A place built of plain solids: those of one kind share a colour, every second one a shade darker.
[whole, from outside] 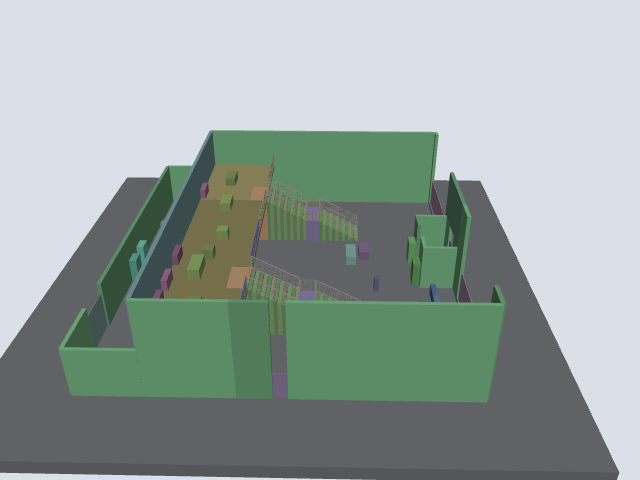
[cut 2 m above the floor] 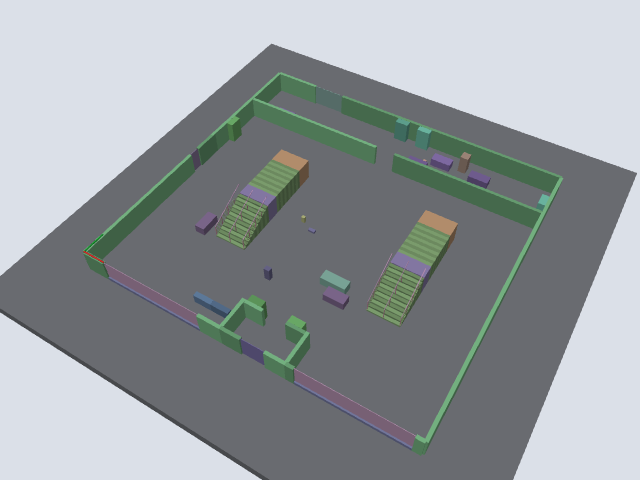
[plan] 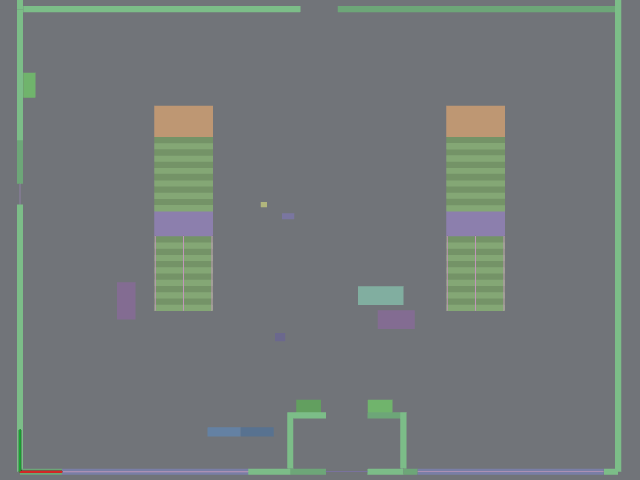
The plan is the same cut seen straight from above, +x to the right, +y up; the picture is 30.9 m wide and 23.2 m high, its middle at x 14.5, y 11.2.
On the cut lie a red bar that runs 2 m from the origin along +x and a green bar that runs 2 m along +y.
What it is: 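A public foyer; a double-height hall behind a glazed front, a pair of broad open stairs up to an upper foyer across the back, seats and tables in groups, a desk by the way in, a back room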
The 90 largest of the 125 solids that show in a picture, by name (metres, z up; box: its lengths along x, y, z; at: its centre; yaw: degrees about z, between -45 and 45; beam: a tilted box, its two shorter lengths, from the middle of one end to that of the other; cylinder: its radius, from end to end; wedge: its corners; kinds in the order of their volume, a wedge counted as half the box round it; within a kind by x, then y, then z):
{
 "wall_1": {"box": [0.3, 12.92, 7.75], "at": [0.0, 6.46, 3.83]},
 "wall_2": {"box": [0.3, 2.41, 7.75], "at": [0.0, 15.12, 3.83]},
 "wall_3": {"box": [0.3, 6.34, 3.9], "at": [0.0, 19.19, 1.9]},
 "wall_4": {"box": [0.3, 6.34, 3.86], "at": [0.0, 19.19, 5.77]},
 "wall_5": {"box": [0.3, 4.81, 3.9], "at": [0.0, 24.77, 1.9]},
 "wall_6": {"box": [2.03, 0.3, 7.75], "at": [1.02, 0.0, 3.83]},
 "wall_7": {"box": [4.28, 0.3, 3.9], "at": [2.14, 27.17, 1.9]},
 "wall_8": {"box": [13.4, 0.3, 3.9], "at": [6.85, 22.36, 1.9]},
 "wall_9": {"box": [2.03, 0.3, 7.75], "at": [12.05, 0.0, 3.83]},
 "wall_10": {"box": [0.3, 2.73, 3.9], "at": [13.06, 1.51, 1.9]},
 "wall_11": {"box": [1.73, 0.3, 3.9], "at": [13.93, 0.0, 1.9]},
 "wall_12": {"box": [1.58, 0.3, 3.9], "at": [14.0, 2.73, 1.9]},
 "wall_13": {"box": [1.58, 0.3, 3.9], "at": [17.59, 2.73, 1.9]},
 "wall_14": {"box": [1.73, 0.3, 3.9], "at": [17.66, 0.0, 1.9]},
 "wall_15": {"box": [21.63, 0.3, 3.9], "at": [18.1, 27.17, 1.9]},
 "wall_16": {"box": [0.3, 2.73, 3.9], "at": [18.53, 1.51, 1.9]},
 "wall_17": {"box": [0.69, 0.3, 7.75], "at": [18.87, 0.0, 3.83]},
 "wall_18": {"box": [13.4, 0.3, 3.9], "at": [22.06, 22.36, 1.9]},
 "wall_19": {"box": [0.69, 0.3, 7.75], "at": [28.56, 0.0, 3.83]},
 "wall_20": {"box": [0.3, 16.32, 7.75], "at": [28.91, 8.16, 3.83]},
 "wall_21": {"box": [0.3, 6.34, 3.9], "at": [28.91, 19.19, 1.9]},
 "wall_22": {"box": [0.3, 6.34, 3.86], "at": [28.91, 19.19, 5.77]},
 "wall_23": {"box": [0.3, 4.81, 3.9], "at": [28.91, 24.77, 1.9]},
 "stair_tread_slab_1": {"box": [2.84, 0.32, 1.01], "at": [7.9, 9.44, 0.45]},
 "stair_tread_slab_2": {"box": [2.84, 0.32, 1.17], "at": [7.9, 9.74, 0.53]},
 "stair_tread_slab_3": {"box": [2.84, 0.32, 1.33], "at": [7.9, 10.04, 0.61]},
 "stair_tread_slab_4": {"box": [2.84, 0.32, 1.48], "at": [7.9, 10.34, 0.69]},
 "stair_tread_slab_5": {"box": [2.84, 0.32, 1.64], "at": [7.9, 10.64, 0.77]},
 "stair_tread_slab_6": {"box": [2.84, 0.32, 1.8], "at": [7.9, 10.94, 0.85]},
 "stair_tread_slab_7": {"box": [2.84, 0.32, 1.96], "at": [7.9, 11.24, 0.93]},
 "stair_tread_slab_8": {"box": [2.84, 0.32, 2.28], "at": [7.9, 12.74, 1.09]},
 "stair_tread_slab_9": {"box": [2.84, 0.32, 2.44], "at": [7.9, 13.04, 1.17]},
 "stair_tread_slab_10": {"box": [2.84, 0.32, 2.6], "at": [7.9, 13.34, 1.25]},
 "stair_tread_slab_11": {"box": [2.84, 0.32, 2.76], "at": [7.9, 13.64, 1.33]},
 "stair_tread_slab_12": {"box": [2.84, 0.32, 2.92], "at": [7.9, 13.94, 1.41]},
 "stair_tread_slab_13": {"box": [2.84, 0.32, 3.08], "at": [7.9, 14.24, 1.49]},
 "stair_tread_slab_14": {"box": [2.84, 0.32, 3.24], "at": [7.9, 14.54, 1.57]},
 "stair_tread_slab_15": {"box": [2.84, 0.32, 3.4], "at": [7.9, 14.84, 1.65]},
 "stair_tread_slab_16": {"box": [2.84, 0.32, 3.56], "at": [7.9, 15.13, 1.73]},
 "stair_tread_slab_17": {"box": [2.84, 0.32, 3.72], "at": [7.9, 15.43, 1.81]},
 "stair_tread_slab_18": {"box": [2.84, 0.32, 3.88], "at": [7.9, 15.73, 1.89]},
 "stair_tread_slab_19": {"box": [2.84, 0.32, 4.04], "at": [7.9, 16.03, 1.97]},
 "stair_tread_slab_20": {"box": [2.84, 0.32, 1.17], "at": [22.02, 9.74, 0.53]},
 "stair_tread_slab_21": {"box": [2.84, 0.32, 1.33], "at": [22.02, 10.04, 0.61]},
 "stair_tread_slab_22": {"box": [2.84, 0.32, 1.48], "at": [22.02, 10.34, 0.69]},
 "stair_tread_slab_23": {"box": [2.84, 0.32, 1.64], "at": [22.02, 10.64, 0.77]},
 "stair_tread_slab_24": {"box": [2.84, 0.32, 1.8], "at": [22.02, 10.94, 0.85]},
 "stair_tread_slab_25": {"box": [2.84, 0.32, 1.96], "at": [22.02, 11.24, 0.93]},
 "stair_tread_slab_26": {"box": [2.84, 0.32, 2.28], "at": [22.02, 12.74, 1.09]},
 "stair_tread_slab_27": {"box": [2.84, 0.32, 2.44], "at": [22.02, 13.04, 1.17]},
 "stair_tread_slab_28": {"box": [2.84, 0.32, 2.6], "at": [22.02, 13.34, 1.25]},
 "stair_tread_slab_29": {"box": [2.84, 0.32, 2.76], "at": [22.02, 13.64, 1.33]},
 "stair_tread_slab_30": {"box": [2.84, 0.32, 2.92], "at": [22.02, 13.94, 1.41]},
 "stair_tread_slab_31": {"box": [2.84, 0.32, 3.08], "at": [22.02, 14.24, 1.49]},
 "stair_tread_slab_32": {"box": [2.84, 0.32, 3.24], "at": [22.02, 14.54, 1.57]},
 "stair_tread_slab_33": {"box": [2.84, 0.32, 3.4], "at": [22.02, 14.84, 1.65]},
 "stair_tread_slab_34": {"box": [2.84, 0.32, 3.56], "at": [22.02, 15.13, 1.73]},
 "stair_tread_slab_35": {"box": [2.84, 0.32, 3.72], "at": [22.02, 15.43, 1.81]},
 "stair_tread_slab_36": {"box": [2.84, 0.32, 3.88], "at": [22.02, 15.73, 1.89]},
 "stair_tread_slab_37": {"box": [2.84, 0.32, 4.04], "at": [22.02, 16.03, 1.97]},
 "floor_slab_1": {"box": [6.34, 6.04, 0.3], "at": [3.32, 19.19, 4.0]},
 "floor_slab_2": {"box": [2.84, 4.53, 0.3], "at": [7.9, 19.95, 4.0]},
 "floor_slab_3": {"box": [11.29, 6.04, 0.3], "at": [14.96, 19.19, 4.0]},
 "floor_slab_4": {"box": [2.84, 4.53, 0.3], "at": [22.02, 19.95, 4.0]},
 "floor_slab_5": {"box": [5.33, 6.04, 0.3], "at": [26.09, 19.19, 4.0]},
 "stair_landing_top_slab_1": {"box": [2.84, 1.52, 4.2], "at": [7.9, 16.93, 2.05]},
 "stair_landing_top_slab_2": {"box": [2.84, 1.52, 4.2], "at": [22.02, 16.93, 2.05]},
 "wall_back_1": {"box": [28.91, 0.3, 3.86], "at": [14.45, 22.36, 5.77]},
 "stair_landing_slab_1": {"box": [2.84, 1.22, 2.12], "at": [7.9, 11.99, 1.01]},
 "stair_landing_slab_2": {"box": [2.84, 1.22, 2.12], "at": [22.02, 11.99, 1.01]},
 "wall_front_1": {"box": [6.07, 0.3, 3.86], "at": [15.8, 0.0, 5.77]},
 "mtable_1": {"box": [2.2, 0.9, 0.9], "at": [3.17, 19.41, 4.55]},
 "mtable_2": {"box": [2.2, 0.9, 0.9], "at": [8.6, 20.21, 4.55]},
 "mtable_3": {"box": [1.8, 0.9, 0.8], "at": [19.28, 19.57, 4.5]},
 "mtable_4": {"box": [1.8, 0.9, 0.8], "at": [24.53, 19.89, 4.5]},
 "stockrack_1": {"box": [1.2, 0.6, 2.05], "at": [14.03, 26.72, 0.97]},
 "stockrack_2": {"box": [1.2, 0.6, 2.05], "at": [16.25, 26.72, 0.97]},
 "stockrack_3": {"box": [0.6, 1.2, 2.05], "at": [28.46, 23.8, 0.97]},
 "wallshelf_1": {"box": [0.6, 1.2, 2.05], "at": [0.45, 18.68, 0.97]},
 "wallshelf_2": {"box": [1.2, 0.6, 2.05], "at": [13.95, 3.18, 0.97]},
 "wallshelf_3": {"box": [1.2, 0.6, 2.05], "at": [17.41, 3.18, 0.97]},
 "stockpallet_1": {"box": [1.8, 0.9, 0.8], "at": [17.03, 23.8, 0.35]},
 "stockpallet_2": {"box": [1.8, 0.9, 0.8], "at": [18.86, 25.28, 0.35]},
 "stockpallet_3": {"box": [1.8, 0.9, 0.8], "at": [22.6, 24.91, 0.35]},
 "set_table_1": {"box": [0.9, 1.8, 0.8], "at": [5.13, 8.26, 0.35]},
 "set_table_2": {"box": [1.8, 0.9, 0.8], "at": [18.19, 7.35, 0.35]},
 "wall_sill_front_1": {"box": [9.0, 0.3, 0.35], "at": [6.53, 0.0, 0.12]},
 "wall_sill_front_2": {"box": [9.0, 0.3, 0.35], "at": [23.72, 0.0, 0.12]},
 "set_sofa_1": {"box": [2.2, 0.9, 0.9], "at": [17.44, 8.51, 0.4]},
 "clutter_roll_cage_body_1": {"box": [0.72, 0.8, 1.75], "at": [20.78, 25.78, 0.82]}
}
